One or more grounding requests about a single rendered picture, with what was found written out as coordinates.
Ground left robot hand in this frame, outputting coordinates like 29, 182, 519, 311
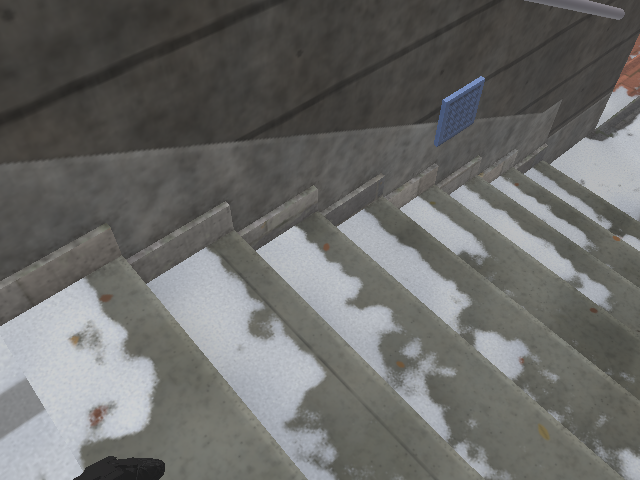
73, 456, 165, 480

